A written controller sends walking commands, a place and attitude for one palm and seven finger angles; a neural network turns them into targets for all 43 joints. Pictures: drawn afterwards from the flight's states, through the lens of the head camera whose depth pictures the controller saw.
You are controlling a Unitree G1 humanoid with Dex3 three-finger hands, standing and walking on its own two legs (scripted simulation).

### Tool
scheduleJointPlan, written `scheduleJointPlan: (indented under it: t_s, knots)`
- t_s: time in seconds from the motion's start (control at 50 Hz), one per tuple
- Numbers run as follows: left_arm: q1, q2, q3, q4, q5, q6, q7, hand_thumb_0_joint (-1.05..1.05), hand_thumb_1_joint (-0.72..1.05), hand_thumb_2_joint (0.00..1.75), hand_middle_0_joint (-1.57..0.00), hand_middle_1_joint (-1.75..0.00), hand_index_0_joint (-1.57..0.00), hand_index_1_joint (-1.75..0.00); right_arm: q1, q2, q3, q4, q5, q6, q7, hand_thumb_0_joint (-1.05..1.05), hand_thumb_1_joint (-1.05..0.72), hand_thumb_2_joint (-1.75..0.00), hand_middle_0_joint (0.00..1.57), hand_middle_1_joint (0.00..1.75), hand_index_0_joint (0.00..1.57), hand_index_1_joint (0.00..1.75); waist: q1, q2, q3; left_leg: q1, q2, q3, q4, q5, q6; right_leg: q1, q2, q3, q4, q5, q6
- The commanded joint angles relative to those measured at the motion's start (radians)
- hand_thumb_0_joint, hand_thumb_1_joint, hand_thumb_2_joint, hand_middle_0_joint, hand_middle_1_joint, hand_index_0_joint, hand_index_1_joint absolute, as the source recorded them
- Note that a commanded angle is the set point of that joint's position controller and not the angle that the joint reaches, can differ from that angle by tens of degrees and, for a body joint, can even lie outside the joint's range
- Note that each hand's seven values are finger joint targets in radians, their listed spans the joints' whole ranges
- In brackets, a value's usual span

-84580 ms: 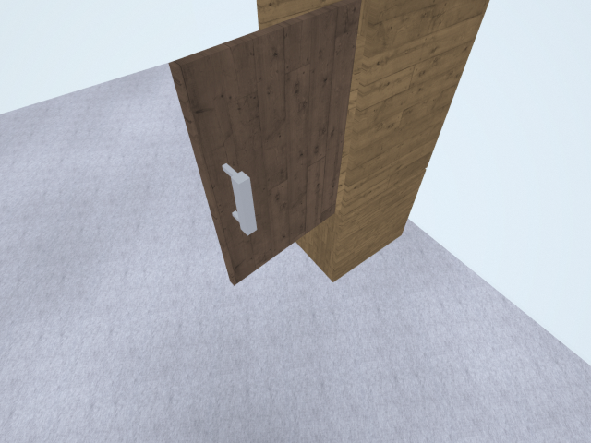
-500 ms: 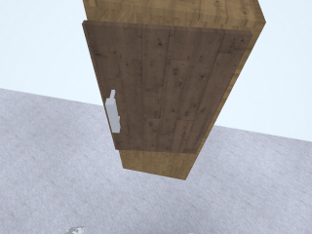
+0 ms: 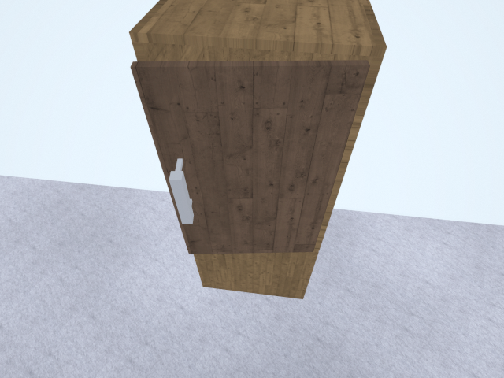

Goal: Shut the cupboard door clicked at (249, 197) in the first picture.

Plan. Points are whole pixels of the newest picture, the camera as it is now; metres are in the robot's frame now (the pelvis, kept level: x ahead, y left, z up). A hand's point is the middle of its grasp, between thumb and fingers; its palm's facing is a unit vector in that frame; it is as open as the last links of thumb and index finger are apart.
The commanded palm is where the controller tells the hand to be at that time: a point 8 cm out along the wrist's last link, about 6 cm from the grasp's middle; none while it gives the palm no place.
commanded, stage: come to a stop and stand still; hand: left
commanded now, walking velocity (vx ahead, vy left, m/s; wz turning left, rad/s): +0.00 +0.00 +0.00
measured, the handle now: (183, 191) +0.48 +0.18 -0.03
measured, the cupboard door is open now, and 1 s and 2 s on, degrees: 8 8 8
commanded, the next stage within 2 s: look again from close up in 0.10 s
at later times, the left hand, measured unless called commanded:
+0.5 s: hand out of the picture -0.02 +0.21 -0.18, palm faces +0.02 -0.98 -0.22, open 7.4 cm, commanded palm none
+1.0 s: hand out of the picture -0.09 +0.19 -0.18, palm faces +0.03 -0.99 -0.15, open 7.4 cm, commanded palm none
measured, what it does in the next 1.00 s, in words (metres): stands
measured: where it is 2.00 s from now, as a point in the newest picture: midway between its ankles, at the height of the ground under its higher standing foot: outside the picture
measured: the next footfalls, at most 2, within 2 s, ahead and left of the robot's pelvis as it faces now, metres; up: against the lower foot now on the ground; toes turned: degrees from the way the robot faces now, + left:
right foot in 1.50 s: +0.08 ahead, -0.14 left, +0.00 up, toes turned -6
left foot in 1.74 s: +0.13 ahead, +0.05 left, +0.00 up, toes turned +8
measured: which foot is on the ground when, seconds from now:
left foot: down 0.00-1.00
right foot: down 0.00-1.00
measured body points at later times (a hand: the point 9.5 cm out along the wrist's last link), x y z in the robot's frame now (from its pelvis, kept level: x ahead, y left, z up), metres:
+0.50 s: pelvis -0.03 +0.03 -0.01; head -0.04 +0.02 +0.44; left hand -0.02 +0.26 -0.16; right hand -0.02 -0.19 -0.17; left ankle +0.01 +0.11 -0.74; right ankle -0.04 -0.11 -0.74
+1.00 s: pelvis -0.04 +0.02 -0.01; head -0.05 +0.04 +0.44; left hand -0.09 +0.24 -0.17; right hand -0.01 -0.21 -0.15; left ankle +0.01 +0.11 -0.74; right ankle -0.04 -0.11 -0.74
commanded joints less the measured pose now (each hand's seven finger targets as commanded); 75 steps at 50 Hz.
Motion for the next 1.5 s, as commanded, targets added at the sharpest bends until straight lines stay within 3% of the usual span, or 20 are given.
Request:
scheduleJointPlan:
  t_s: [0.0,0.16,0.18,0.2,0.26,0.3,0.38,0.48,0.74,0.88,1.08,1.18,1.24,1.28,1.3,1.36,1.4,1.44,1.46,1.48]
  knots:
    - [0.020,0.113,0.021,-0.027,-0.002,-0.014,0.009,0.00,0.90,0.90,-0.20,-0.30,-0.20,-0.30,0.057,-0.081,-0.013,0.001,-0.001,-0.011,-0.010,0.00,-0.90,-0.90,0.20,0.30,0.20,0.30,-0.007,-0.059,0.072,0.059,0.098,-0.111,-0.074,0.049,-0.001,-0.128,-0.112,0.113,-0.156,0.078,-0.024]
    - [0.044,0.100,0.019,0.002,-0.008,-0.013,0.005,0.00,0.90,0.90,-0.20,-0.30,-0.20,-0.30,0.113,-0.062,-0.004,0.033,-0.007,-0.016,-0.019,0.00,-0.90,-0.90,0.20,0.30,0.20,0.30,-0.004,0.032,0.070,0.028,0.095,-0.119,-0.098,0.017,-0.005,-0.088,-0.104,0.113,-0.162,0.066,-0.030]
    - [0.119,0.122,0.003,0.008,0.020,-0.062,0.045,0.00,0.90,0.90,-0.20,-0.30,-0.20,-0.30,0.006,-0.080,0.005,-0.041,-0.005,-0.049,-0.004,0.00,-0.90,-0.90,0.20,0.30,0.20,0.30,0.032,0.093,0.080,-0.036,0.099,-0.072,0.153,0.197,-0.025,-0.121,-0.164,0.131,-0.096,0.555,-0.006]
    - [0.094,0.185,0.019,-0.009,0.013,-0.080,0.044,0.00,0.90,0.90,-0.20,-0.30,-0.20,-0.30,0.035,-0.078,0.005,-0.077,-0.004,-0.054,-0.004,0.00,-0.90,-0.90,0.20,0.30,0.20,0.30,-0.024,0.097,0.021,-0.018,0.081,-0.074,0.124,0.229,-0.021,-0.051,-0.192,0.115,-0.030,0.862,-0.019]
    - [0.080,0.124,0.008,-0.036,-0.008,-0.064,0.034,0.00,0.90,0.90,-0.20,-0.30,-0.20,-0.30,0.152,-0.071,0.001,-0.051,-0.006,-0.057,-0.017,0.00,-0.90,-0.90,0.20,0.30,0.20,0.30,-0.021,-0.002,-0.181,0.053,0.112,-0.110,0.095,0.277,0.014,0.039,-0.131,0.066,0.034,0.527,-0.040]
    - [0.063,0.112,0.006,-0.051,-0.003,-0.048,0.030,0.00,0.90,0.90,-0.20,-0.30,-0.20,-0.30,0.135,-0.087,-0.005,-0.063,-0.007,-0.053,-0.016,0.00,-0.90,-0.90,0.20,0.30,0.20,0.30,-0.013,-0.003,-0.100,0.020,0.121,-0.126,0.067,0.249,0.022,-0.024,-0.102,0.058,0.020,0.294,-0.037]
    - [0.055,0.110,0.002,-0.068,0.002,-0.029,0.018,0.00,0.90,0.90,-0.20,-0.30,-0.20,-0.30,0.104,-0.102,-0.011,-0.089,-0.012,-0.033,-0.004,0.00,-0.90,-0.90,0.20,0.30,0.20,0.30,-0.009,-0.038,0.108,-0.122,0.101,-0.171,-0.040,-0.136,0.025,-0.180,-0.079,0.076,-0.033,-0.082,-0.039]
    - [0.088,0.114,0.007,-0.089,0.010,-0.019,0.013,0.00,0.90,0.90,-0.20,-0.30,-0.20,-0.30,0.095,-0.126,-0.026,-0.101,-0.017,-0.026,0.003,0.00,-0.90,-0.90,0.20,0.30,0.20,0.30,0.002,-0.031,0.116,-0.179,0.116,-0.223,-0.125,-0.324,0.036,-0.204,-0.057,0.053,0.003,-0.140,-0.027]
    - [0.113,0.144,0.008,-0.089,0.011,-0.030,0.005,0.00,0.90,0.90,-0.20,-0.30,-0.20,-0.30,0.060,-0.155,-0.028,-0.096,-0.009,-0.043,0.004,0.00,-0.90,-0.90,0.20,0.30,0.20,0.30,0.004,0.022,0.030,-0.099,0.125,-0.212,-0.136,-0.237,0.041,-0.171,-0.076,0.062,-0.021,-0.014,-0.024]
    - [0.205,0.088,0.006,-0.053,0.024,0.000,-0.011,0.00,0.90,0.90,-0.20,-0.30,-0.20,-0.30,0.052,-0.171,-0.041,-0.084,-0.016,-0.016,-0.003,0.00,-0.90,-0.90,0.20,0.30,0.20,0.30,0.017,0.054,0.071,-0.171,0.204,-0.272,-0.205,-0.498,0.073,-0.182,-0.020,-0.040,0.084,-0.107,-0.012]
    - [0.218,0.104,0.021,-0.061,0.014,-0.018,-0.014,0.00,0.90,0.90,-0.20,-0.30,-0.20,-0.30,0.077,-0.073,-0.032,-0.081,-0.018,-0.028,-0.005,0.00,-0.90,-0.90,0.20,0.30,0.20,0.30,0.003,-0.098,0.089,-0.190,0.075,-0.102,0.070,-0.286,0.035,-0.230,-0.117,0.143,-0.115,-0.269,-0.071]
    - [0.219,0.098,0.026,-0.052,0.009,-0.025,-0.010,0.00,0.90,0.90,-0.20,-0.30,-0.20,-0.30,0.109,-0.031,-0.017,-0.061,-0.015,-0.048,-0.007,0.00,-0.90,-0.90,0.20,0.30,0.20,0.30,-0.010,-0.110,0.050,-0.141,0.053,-0.034,0.159,-0.102,0.029,-0.193,-0.137,0.122,-0.081,-0.094,-0.092]
    - [0.212,0.073,0.025,-0.057,0.013,-0.020,-0.014,0.00,0.90,0.90,-0.20,-0.30,-0.20,-0.30,0.149,-0.069,-0.027,-0.032,-0.016,-0.053,-0.013,0.00,-0.90,-0.90,0.20,0.30,0.20,0.30,-0.016,0.057,0.062,-0.055,0.154,-0.158,0.048,-0.071,0.063,-0.266,-0.058,0.015,0.054,-0.042,-0.055]
    - [0.199,0.052,0.025,-0.070,0.020,-0.021,-0.018,0.00,0.90,0.90,-0.20,-0.30,-0.20,-0.30,0.211,-0.129,-0.048,-0.015,-0.020,-0.051,-0.025,0.00,-0.90,-0.90,0.20,0.30,0.20,0.30,-0.030,0.205,0.054,0.038,0.305,-0.373,-0.083,-0.050,0.151,-0.370,-0.003,-0.091,0.249,-0.087,-0.019]
    - [0.161,0.052,0.025,-0.086,0.023,-0.021,-0.019,0.00,0.90,0.90,-0.20,-0.30,-0.20,-0.30,0.242,-0.137,-0.053,-0.005,-0.023,-0.051,-0.031,0.00,-0.90,-0.90,0.20,0.30,0.20,0.30,-0.044,0.213,0.066,0.099,0.358,-0.432,-0.101,0.082,0.197,-0.445,-0.007,-0.083,0.344,-0.176,-0.018]
    - [0.082,0.045,0.038,-0.117,0.018,-0.018,-0.027,0.00,0.90,0.90,-0.20,-0.30,-0.20,-0.30,0.237,-0.132,-0.051,-0.004,-0.030,-0.055,-0.037,0.00,-0.90,-0.90,0.20,0.30,0.20,0.30,-0.042,0.135,0.049,0.068,0.388,-0.372,-0.066,0.357,0.230,-0.430,-0.060,-0.038,0.409,-0.234,-0.015]
    - [0.134,0.022,0.040,-0.099,0.014,-0.020,-0.036,0.00,0.90,0.90,-0.20,-0.30,-0.20,-0.30,0.156,-0.126,-0.051,-0.022,-0.030,-0.054,-0.038,0.00,-0.90,-0.90,0.20,0.30,0.20,0.30,0.006,0.091,0.001,-0.030,0.314,-0.257,-0.016,0.312,0.173,-0.233,-0.046,-0.078,0.220,-0.132,-0.012]
    - [0.222,0.038,0.049,-0.063,0.018,-0.023,-0.037,0.00,0.90,0.90,-0.20,-0.30,-0.20,-0.30,0.109,-0.106,-0.053,-0.036,-0.018,-0.050,-0.030,0.00,-0.90,-0.90,0.20,0.30,0.20,0.30,0.051,0.026,-0.048,-0.205,0.190,-0.129,0.103,0.059,0.077,0.026,-0.034,-0.104,0.021,0.123,0.005]
    - [0.251,0.096,0.060,-0.052,0.021,-0.027,-0.028,0.00,0.90,0.90,-0.20,-0.30,-0.20,-0.30,0.108,-0.055,-0.042,-0.049,-0.011,-0.049,-0.025,0.00,-0.90,-0.90,0.20,0.30,0.20,0.30,0.066,-0.136,-0.062,-0.347,0.096,-0.036,0.219,-0.156,0.034,0.142,-0.152,0.026,-0.044,0.103,-0.019]
    - [0.262,0.155,0.070,-0.053,0.022,-0.026,-0.016,0.00,0.90,0.90,-0.20,-0.30,-0.20,-0.30,0.090,-0.005,-0.032,-0.075,-0.010,-0.046,-0.021,0.00,-0.90,-0.90,0.20,0.30,0.20,0.30,0.074,-0.314,-0.048,-0.427,0.016,0.056,0.400,-0.353,0.007,0.134,-0.319,0.209,-0.138,0.098,-0.098]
